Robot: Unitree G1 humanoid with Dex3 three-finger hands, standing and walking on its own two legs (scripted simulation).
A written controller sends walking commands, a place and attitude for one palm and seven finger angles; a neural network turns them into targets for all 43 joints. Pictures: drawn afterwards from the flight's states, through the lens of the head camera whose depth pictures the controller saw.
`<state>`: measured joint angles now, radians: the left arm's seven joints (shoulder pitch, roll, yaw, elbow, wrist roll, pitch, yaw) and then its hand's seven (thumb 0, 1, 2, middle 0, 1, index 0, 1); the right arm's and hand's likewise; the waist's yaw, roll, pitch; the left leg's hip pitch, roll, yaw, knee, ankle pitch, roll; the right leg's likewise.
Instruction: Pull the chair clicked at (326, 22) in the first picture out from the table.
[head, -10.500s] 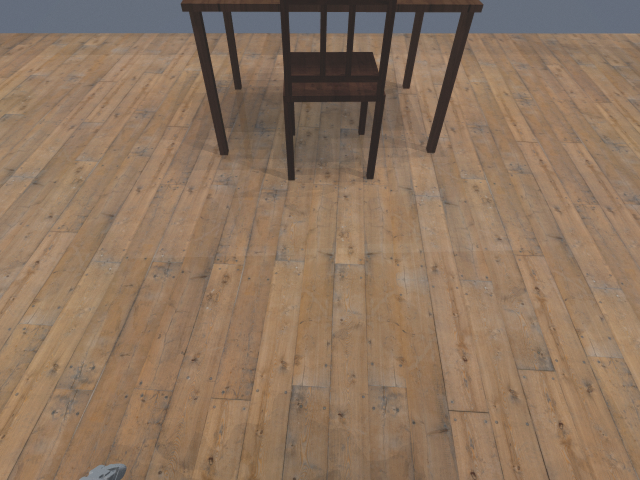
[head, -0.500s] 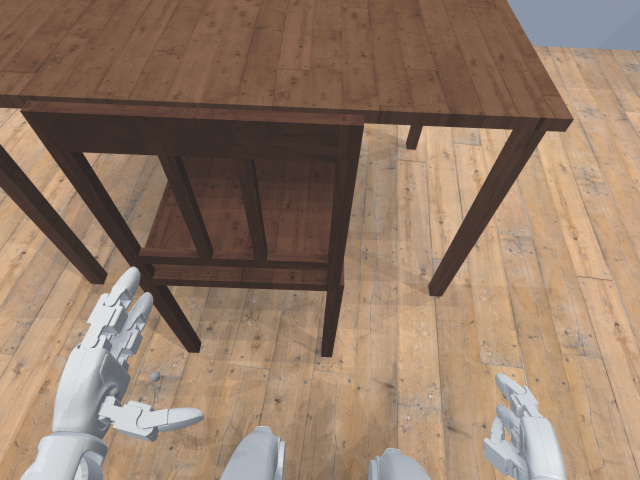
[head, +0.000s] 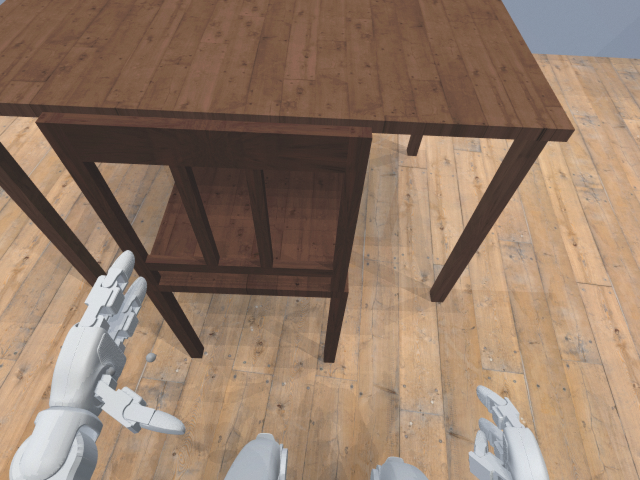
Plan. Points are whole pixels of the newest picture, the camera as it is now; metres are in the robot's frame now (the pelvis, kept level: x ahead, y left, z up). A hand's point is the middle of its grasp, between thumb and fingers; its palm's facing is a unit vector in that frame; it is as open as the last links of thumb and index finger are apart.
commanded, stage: raise the hand toward the chair's back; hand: left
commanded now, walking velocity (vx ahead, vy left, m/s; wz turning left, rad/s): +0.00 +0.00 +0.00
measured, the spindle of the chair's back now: (198, 219) +0.49 +0.23 -0.03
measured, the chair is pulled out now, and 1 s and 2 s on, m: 0.00 0.00 0.00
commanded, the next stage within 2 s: aim the fingers beside a spindle in 0.48 s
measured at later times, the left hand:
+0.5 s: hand (164, 352) +0.25 +0.19 +0.05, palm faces +0.02 -1.00 -0.05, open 16.9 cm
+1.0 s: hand (175, 336) +0.27 +0.19 +0.03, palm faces +0.01 -1.00 -0.05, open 16.9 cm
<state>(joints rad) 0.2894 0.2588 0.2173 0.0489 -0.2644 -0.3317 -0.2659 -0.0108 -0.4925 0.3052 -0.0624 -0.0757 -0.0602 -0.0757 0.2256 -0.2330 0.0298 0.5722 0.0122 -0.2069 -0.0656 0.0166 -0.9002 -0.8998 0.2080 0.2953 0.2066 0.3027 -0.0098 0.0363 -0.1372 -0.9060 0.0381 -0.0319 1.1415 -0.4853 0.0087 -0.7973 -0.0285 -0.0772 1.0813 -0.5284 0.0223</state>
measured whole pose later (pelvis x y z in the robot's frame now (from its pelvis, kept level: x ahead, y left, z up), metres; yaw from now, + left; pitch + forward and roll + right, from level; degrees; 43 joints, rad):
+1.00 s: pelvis +0.00 -0.01 -0.01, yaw +0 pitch +16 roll -2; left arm 0.17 0.25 0.25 0.19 -0.27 -0.37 -0.29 -0.01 -0.50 0.30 -0.06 -0.08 -0.06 -0.08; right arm 0.22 -0.25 0.01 0.59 0.01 -0.20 -0.06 0.02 -0.90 -0.90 0.21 0.30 0.20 0.30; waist -0.02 0.04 -0.15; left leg -0.95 0.05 -0.03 1.16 -0.49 -0.01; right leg -0.86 -0.02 -0.07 1.13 -0.55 0.00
